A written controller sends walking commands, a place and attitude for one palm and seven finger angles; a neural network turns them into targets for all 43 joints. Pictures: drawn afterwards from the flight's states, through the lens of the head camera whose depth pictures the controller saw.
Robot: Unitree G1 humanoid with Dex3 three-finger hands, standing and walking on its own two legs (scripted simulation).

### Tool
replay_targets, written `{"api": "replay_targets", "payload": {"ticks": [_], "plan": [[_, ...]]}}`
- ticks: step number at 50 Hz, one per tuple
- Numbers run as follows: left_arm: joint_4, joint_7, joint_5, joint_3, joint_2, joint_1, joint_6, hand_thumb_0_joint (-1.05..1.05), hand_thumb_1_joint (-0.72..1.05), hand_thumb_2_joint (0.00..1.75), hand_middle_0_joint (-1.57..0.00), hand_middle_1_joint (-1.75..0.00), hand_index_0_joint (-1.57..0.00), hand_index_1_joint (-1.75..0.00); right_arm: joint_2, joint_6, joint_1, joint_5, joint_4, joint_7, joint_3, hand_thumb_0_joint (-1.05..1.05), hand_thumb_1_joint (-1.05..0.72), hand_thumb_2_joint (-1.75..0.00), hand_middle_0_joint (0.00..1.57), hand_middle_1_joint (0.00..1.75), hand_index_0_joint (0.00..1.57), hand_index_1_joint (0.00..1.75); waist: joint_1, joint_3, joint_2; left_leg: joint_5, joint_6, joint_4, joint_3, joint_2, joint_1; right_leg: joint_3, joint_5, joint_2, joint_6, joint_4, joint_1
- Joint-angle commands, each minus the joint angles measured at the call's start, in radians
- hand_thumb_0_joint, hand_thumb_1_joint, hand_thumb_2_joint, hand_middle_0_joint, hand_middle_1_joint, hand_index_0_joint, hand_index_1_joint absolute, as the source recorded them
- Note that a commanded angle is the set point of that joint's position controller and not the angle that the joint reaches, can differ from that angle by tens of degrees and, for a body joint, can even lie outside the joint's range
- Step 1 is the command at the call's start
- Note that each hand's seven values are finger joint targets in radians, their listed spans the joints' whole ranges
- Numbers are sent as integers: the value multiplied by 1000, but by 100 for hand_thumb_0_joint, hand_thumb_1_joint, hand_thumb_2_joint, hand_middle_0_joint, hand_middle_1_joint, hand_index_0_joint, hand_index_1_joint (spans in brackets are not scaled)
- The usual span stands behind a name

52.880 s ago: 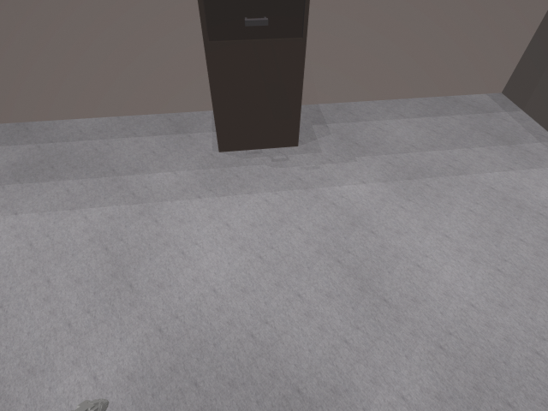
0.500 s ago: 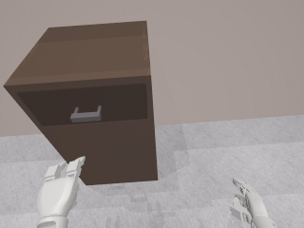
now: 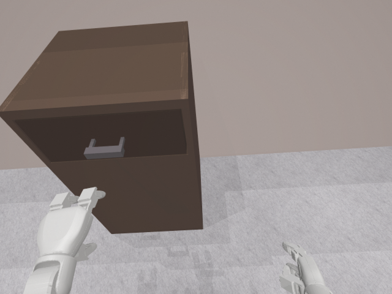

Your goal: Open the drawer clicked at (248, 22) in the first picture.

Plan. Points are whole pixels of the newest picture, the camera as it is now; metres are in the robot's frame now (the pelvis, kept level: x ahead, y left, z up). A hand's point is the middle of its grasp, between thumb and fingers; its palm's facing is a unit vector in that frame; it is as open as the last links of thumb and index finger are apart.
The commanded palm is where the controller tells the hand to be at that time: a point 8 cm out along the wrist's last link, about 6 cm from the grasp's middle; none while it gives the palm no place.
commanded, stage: raise the hand with hooked fingers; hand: left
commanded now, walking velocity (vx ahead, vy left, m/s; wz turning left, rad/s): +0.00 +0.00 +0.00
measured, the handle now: (106, 146) +0.47 +0.32 -0.02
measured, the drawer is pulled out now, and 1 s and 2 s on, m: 0.00 0.00 0.00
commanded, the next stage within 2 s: move the hooked fingers above the handle in 1.06 s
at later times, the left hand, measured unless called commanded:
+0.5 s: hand (69, 182) +0.29 +0.29 +0.08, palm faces +0.12 -0.09 -0.99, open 13.6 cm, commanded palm +0.27 +0.29 +0.14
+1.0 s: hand (58, 177) +0.30 +0.31 +0.09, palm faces +0.07 -0.10 -0.99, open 13.8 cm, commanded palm +0.27 +0.31 +0.16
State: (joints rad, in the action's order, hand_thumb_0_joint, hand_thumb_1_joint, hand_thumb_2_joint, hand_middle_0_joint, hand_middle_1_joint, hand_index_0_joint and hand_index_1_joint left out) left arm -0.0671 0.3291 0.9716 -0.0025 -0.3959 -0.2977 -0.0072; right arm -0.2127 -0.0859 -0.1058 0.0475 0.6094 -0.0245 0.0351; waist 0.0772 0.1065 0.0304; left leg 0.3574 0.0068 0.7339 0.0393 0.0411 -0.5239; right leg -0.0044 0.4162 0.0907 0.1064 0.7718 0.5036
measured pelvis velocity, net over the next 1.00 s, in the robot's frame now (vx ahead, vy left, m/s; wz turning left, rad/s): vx -0.01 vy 0.07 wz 0.00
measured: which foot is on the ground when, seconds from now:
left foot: down 0.00-1.00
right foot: down 0.00-1.00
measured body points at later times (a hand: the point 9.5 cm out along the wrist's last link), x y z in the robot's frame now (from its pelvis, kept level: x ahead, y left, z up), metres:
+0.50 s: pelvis +0.00 +0.06 +0.02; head +0.00 +0.03 +0.47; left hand +0.28 +0.29 +0.13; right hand +0.21 -0.16 -0.08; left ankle +0.00 +0.14 -0.71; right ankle -0.02 -0.05 -0.71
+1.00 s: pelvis -0.01 +0.07 +0.02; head +0.01 +0.05 +0.47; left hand +0.29 +0.32 +0.14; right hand +0.16 -0.16 -0.09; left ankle +0.00 +0.14 -0.71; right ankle -0.02 -0.05 -0.71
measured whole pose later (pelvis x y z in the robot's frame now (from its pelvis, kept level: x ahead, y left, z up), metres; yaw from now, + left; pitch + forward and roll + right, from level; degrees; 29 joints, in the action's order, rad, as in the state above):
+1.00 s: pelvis -0.01 +0.07 +0.02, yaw +0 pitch +2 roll +0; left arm -0.10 0.15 0.95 -0.10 -0.44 0.08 0.11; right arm -0.25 -0.13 -0.18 -0.01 0.63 -0.02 0.00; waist 0.08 0.02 0.06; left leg 0.25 0.07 0.53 0.04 0.10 -0.31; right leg -0.04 0.30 0.03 0.01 0.53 0.27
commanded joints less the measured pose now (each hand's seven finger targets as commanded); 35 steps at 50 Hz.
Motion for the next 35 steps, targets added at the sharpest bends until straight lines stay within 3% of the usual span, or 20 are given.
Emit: {"api": "replay_targets", "payload": {"ticks": [1,3,5,6,9,12,16,19,22,25,29,33,35], "plan": [[219,97,12,164,-197,107,-37,0,-10,47,-27,-94,-27,-94,-106,72,133,-3,-159,-8,-74,0,-90,-90,20,30,20,30,1,234,-88,-178,36,-18,4,46,-44,-230,-593,-127,-100,-124,-268],[221,132,16,150,-171,106,-19,0,-15,45,-27,-98,-27,-98,-109,77,127,-9,-154,-1,-91,0,-90,-90,20,30,20,30,1,252,-54,-198,37,-20,-6,49,-15,-204,-579,-116,-93,-116,-245],[202,144,9,132,-157,118,31,0,-20,43,-28,-100,-28,-100,-120,71,126,-19,-152,6,-101,0,-90,-90,20,30,20,30,-5,244,-66,-219,36,-32,-19,49,3,-186,-610,-112,-95,-120,-248],[188,141,1,128,-160,130,62,0,-22,42,-28,-102,-28,-102,-124,66,129,-25,-152,6,-101,0,-90,-90,20,30,20,30,-4,248,-100,-219,36,-43,-21,50,3,-174,-603,-110,-96,-124,-265],[203,106,-2,65,-146,213,142,0,-29,39,-29,-107,-29,-107,-135,52,140,-43,-150,-2,-104,0,-90,-90,20,30,20,30,-11,223,-65,-251,41,-87,-32,42,80,-135,-525,-93,-86,-151,-247],[229,56,-3,17,-143,322,185,0,-36,36,-29,-111,-29,-111,-137,40,144,-50,-155,-14,-97,0,-90,-90,20,30,20,30,-19,195,-41,-271,46,-127,-28,27,162,-93,-405,-79,-74,-184,-218],[217,2,10,27,-183,390,196,0,-45,32,-30,-117,-30,-117,-135,28,137,-52,-154,-22,-84,0,-90,-90,20,30,20,30,-9,175,-18,-317,41,-171,-12,13,235,-60,-355,-67,-63,-206,-223],[192,-28,22,11,-173,455,206,0,-50,30,-30,-120,-30,-120,-127,22,128,-56,-151,-17,-77,0,-90,-90,20,30,20,30,-8,142,21,-340,31,-199,-1,2,279,-32,-324,-59,-55,-219,-206],[179,-62,19,-5,-171,530,221,0,-50,30,-30,-120,-30,-120,-126,12,124,-61,-151,-16,-70,0,-90,-90,20,30,20,30,-12,147,16,-356,25,-221,10,-5,315,-19,-309,-56,-53,-235,-219],[137,-104,13,-22,-170,598,233,0,-50,30,-30,-120,-30,-120,-125,3,122,-64,-146,-19,-61,0,-90,-90,20,30,20,30,-21,107,-26,-348,22,-243,15,-10,320,-9,-300,-54,-55,-258,-216],[147,-152,15,-26,-193,701,217,0,-50,30,-30,-120,-30,-120,-126,-2,112,-62,-145,-21,-57,0,-90,-90,20,30,20,30,-21,155,15,-384,17,-252,27,-12,374,-4,-300,-55,-51,-271,-236],[129,-185,5,-16,-216,766,187,0,-50,30,-30,-120,-30,-120,-128,-2,94,-63,-136,-21,-55,0,-90,-90,20,30,20,30,-26,147,11,-405,7,-266,47,-20,393,7,-289,-51,-47,-286,-234],[87,-198,2,-18,-201,705,180,0,-50,30,-30,-120,-30,-120,-129,-5,86,-63,-139,-15,-55,0,-90,-90,20,30,20,30,-16,132,5,-407,1,-275,48,-21,379,14,-282,-51,-47,-289,-236]]}}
